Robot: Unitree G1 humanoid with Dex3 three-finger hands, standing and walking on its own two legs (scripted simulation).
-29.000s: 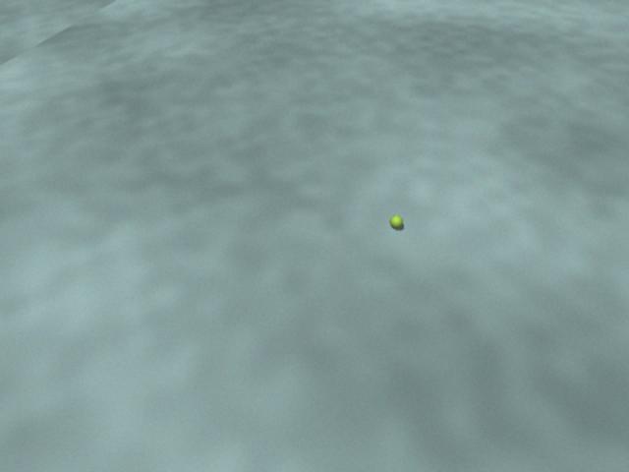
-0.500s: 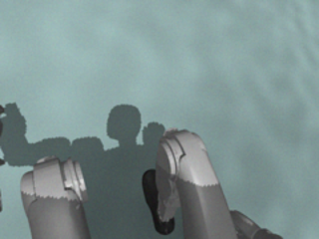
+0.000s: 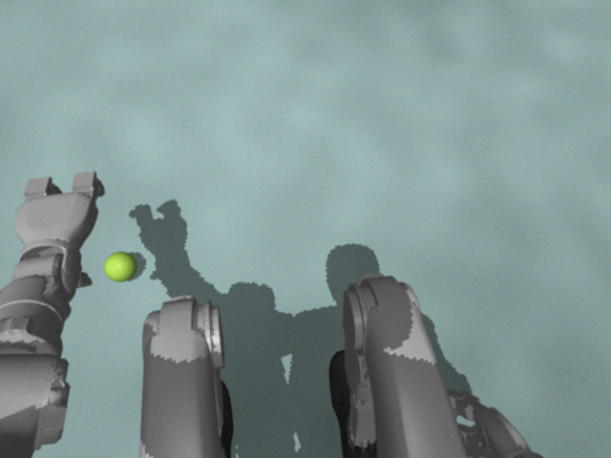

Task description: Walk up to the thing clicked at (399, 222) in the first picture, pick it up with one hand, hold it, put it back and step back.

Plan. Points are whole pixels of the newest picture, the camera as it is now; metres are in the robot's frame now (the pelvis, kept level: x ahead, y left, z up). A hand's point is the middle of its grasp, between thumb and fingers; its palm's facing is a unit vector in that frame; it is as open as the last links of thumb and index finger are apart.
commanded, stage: withdraw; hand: left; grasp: from above
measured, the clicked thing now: (120, 266) +0.42 +0.30 -0.32
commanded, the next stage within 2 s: home in 0.38 s
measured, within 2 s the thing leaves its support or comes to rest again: neither
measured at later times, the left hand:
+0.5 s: hand (95, 263) +0.40 +0.29 -0.19, palm faces -0.43 -0.05 -0.90, open 13.8 cm
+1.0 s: hand (48, 279) +0.34 +0.27 -0.03, palm faces -0.36 -0.49 -0.79, open 9.2 cm
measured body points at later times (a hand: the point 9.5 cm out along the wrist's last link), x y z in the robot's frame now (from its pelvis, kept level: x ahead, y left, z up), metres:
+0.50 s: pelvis -0.01 +0.00 -0.02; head +0.20 +0.08 +0.37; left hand +0.42 +0.29 -0.14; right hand +0.07 -0.28 -0.12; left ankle +0.08 +0.12 -0.32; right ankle +0.11 -0.13 -0.32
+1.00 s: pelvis +0.00 +0.00 +0.10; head +0.18 +0.04 +0.51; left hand +0.36 +0.29 +0.02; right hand +0.14 -0.26 -0.02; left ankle +0.07 +0.12 -0.32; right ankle +0.11 -0.13 -0.32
